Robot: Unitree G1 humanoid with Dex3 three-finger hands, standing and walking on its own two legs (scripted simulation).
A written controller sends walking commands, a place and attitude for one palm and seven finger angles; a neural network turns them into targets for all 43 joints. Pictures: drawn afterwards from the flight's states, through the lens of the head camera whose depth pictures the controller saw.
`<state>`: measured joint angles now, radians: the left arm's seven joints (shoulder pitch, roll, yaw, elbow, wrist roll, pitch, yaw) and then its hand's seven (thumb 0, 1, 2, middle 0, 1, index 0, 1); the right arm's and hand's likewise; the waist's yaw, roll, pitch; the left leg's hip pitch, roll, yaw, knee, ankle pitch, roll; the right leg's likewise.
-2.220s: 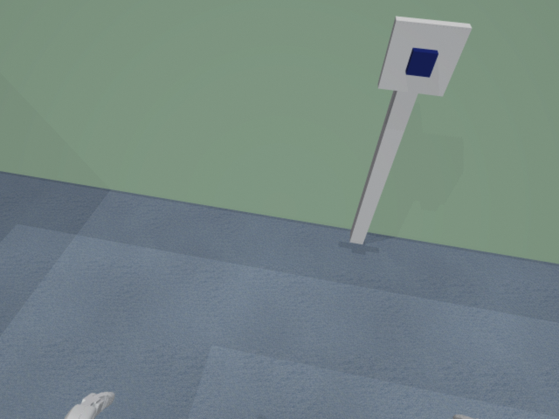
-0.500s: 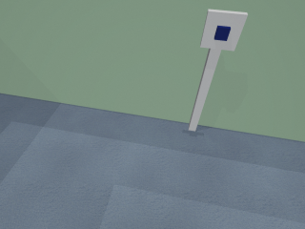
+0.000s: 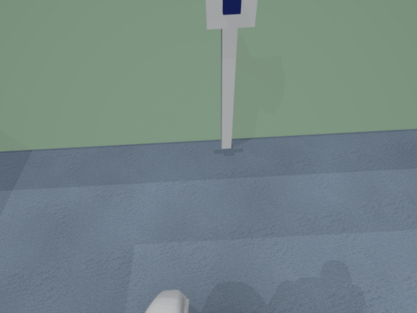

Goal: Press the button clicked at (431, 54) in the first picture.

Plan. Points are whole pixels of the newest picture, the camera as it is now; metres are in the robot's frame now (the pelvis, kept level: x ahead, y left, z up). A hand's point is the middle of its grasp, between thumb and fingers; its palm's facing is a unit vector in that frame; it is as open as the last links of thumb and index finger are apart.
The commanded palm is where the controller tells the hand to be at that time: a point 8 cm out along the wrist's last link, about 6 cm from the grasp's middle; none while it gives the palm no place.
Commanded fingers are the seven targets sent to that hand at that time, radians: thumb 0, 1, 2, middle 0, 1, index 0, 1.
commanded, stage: walk to a spot facing it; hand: left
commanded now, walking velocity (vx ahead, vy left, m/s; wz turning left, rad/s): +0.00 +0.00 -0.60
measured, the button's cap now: (231, 3) +1.03 +0.02 +0.09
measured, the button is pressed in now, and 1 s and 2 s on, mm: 0 0 0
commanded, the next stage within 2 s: turn to face it in 1.82 s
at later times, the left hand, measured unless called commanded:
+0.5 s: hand out of the picture +0.10 +0.28 -0.17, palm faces -0.21 -0.95 -0.22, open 7.4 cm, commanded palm none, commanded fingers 0.00 0.90 0.90 -0.20 -0.30 -0.20 -0.30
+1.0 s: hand (160, 301) +0.16 +0.13 -0.15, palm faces -0.54 -0.81 -0.22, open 7.4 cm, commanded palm none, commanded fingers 0.00 0.90 0.90 -0.20 -0.30 -0.20 -0.30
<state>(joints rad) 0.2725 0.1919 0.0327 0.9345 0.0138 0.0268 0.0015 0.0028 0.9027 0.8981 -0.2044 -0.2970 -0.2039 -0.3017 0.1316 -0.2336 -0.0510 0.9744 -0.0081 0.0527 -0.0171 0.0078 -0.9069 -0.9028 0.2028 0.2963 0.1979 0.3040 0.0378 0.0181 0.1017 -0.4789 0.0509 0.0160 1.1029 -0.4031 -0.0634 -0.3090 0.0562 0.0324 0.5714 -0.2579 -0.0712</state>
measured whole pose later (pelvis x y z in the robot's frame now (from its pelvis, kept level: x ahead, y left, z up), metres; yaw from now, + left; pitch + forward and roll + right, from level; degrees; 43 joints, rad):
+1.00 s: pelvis -0.01 +0.01 +0.01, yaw -36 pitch +0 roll +0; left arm 0.28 0.19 0.04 0.94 0.02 -0.03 -0.01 0.00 0.90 0.90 -0.20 -0.30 -0.20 -0.30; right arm 0.31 -0.27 -0.06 1.00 -0.03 0.03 0.01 0.01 -0.91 -0.90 0.20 0.30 0.19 0.30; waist -0.01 0.03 0.01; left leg -0.51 0.14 0.09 1.07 -0.36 -0.07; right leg -0.12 0.00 -0.03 0.45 -0.33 -0.02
